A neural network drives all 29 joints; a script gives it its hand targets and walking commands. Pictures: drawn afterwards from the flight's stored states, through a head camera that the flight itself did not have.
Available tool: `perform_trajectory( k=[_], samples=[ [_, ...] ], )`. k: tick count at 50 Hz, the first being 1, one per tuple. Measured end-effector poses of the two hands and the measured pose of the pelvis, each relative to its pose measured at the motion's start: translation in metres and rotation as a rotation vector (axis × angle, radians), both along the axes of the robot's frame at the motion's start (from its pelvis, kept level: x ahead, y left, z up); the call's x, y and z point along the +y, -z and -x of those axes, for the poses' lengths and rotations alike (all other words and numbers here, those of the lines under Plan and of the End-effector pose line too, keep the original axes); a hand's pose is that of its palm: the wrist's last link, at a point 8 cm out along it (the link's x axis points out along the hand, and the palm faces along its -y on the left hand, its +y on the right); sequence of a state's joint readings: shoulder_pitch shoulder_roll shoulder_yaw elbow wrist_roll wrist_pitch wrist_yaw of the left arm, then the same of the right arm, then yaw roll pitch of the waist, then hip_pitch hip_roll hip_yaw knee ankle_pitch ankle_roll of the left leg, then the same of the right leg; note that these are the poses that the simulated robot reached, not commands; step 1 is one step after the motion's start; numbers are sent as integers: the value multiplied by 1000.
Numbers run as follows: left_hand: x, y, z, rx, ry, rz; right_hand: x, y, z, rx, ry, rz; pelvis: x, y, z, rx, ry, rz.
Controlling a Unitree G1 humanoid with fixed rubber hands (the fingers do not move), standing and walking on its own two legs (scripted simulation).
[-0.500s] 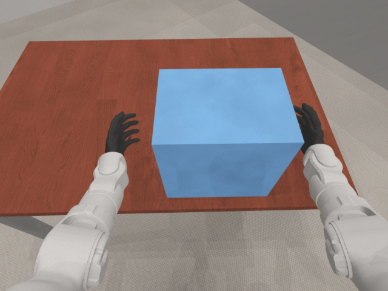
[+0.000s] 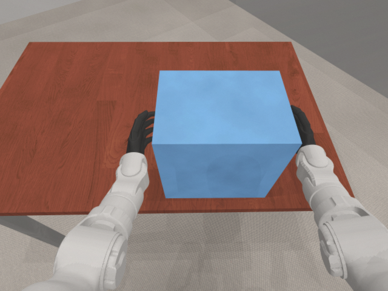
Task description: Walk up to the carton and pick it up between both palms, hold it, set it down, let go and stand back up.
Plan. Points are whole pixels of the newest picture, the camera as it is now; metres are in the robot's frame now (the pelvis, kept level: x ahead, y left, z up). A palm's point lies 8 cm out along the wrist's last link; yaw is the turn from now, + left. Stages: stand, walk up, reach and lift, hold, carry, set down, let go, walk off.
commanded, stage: reach and lift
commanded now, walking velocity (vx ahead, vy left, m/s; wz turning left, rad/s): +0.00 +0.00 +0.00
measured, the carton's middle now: (217, 140) +0.44 -0.04 +0.02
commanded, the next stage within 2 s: none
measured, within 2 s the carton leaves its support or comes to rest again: neither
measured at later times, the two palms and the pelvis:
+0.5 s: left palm (139, 149) +0.42 +0.13 +0.03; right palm (295, 143) +0.42 -0.21 +0.04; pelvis +0.00 +0.00 +0.00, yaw +0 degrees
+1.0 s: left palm (138, 152) +0.41 +0.13 +0.03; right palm (293, 143) +0.42 -0.21 +0.04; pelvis +0.00 -0.01 +0.00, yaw +0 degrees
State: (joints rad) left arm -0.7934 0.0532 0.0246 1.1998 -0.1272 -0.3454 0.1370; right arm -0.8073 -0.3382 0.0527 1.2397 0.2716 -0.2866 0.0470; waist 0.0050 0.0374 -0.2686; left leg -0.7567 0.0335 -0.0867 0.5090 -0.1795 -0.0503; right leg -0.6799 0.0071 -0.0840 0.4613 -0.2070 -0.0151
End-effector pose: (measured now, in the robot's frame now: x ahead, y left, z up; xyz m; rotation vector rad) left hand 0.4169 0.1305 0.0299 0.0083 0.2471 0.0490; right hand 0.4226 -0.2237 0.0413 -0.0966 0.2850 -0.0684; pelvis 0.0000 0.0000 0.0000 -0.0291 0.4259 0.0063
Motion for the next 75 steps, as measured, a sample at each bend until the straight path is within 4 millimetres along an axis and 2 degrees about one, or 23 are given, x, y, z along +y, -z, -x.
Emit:
perform_trajectory(
  k=[5, 38, 55, 75],
  samples=[
    [0, 2, 0, 10, -13, 0, 11, 3, -1, 5, -6, 7, 0, 0, 0, 0, 0, 0],
    [-3, 2, 7, -24, -67, -5, 17, 3, 2, -54, 21, 64, 0, 0, 1, -1, 0, 0],
    [-2, 5, 9, -31, -84, 9, 18, 5, 0, -65, 5, 84, -8, -1, -1, 2, 0, -11],
    [-1, 7, 12, -56, -98, 45, 20, 5, 2, -95, 5, 90, -9, -2, -2, 3, 0, -12]
  ],
)
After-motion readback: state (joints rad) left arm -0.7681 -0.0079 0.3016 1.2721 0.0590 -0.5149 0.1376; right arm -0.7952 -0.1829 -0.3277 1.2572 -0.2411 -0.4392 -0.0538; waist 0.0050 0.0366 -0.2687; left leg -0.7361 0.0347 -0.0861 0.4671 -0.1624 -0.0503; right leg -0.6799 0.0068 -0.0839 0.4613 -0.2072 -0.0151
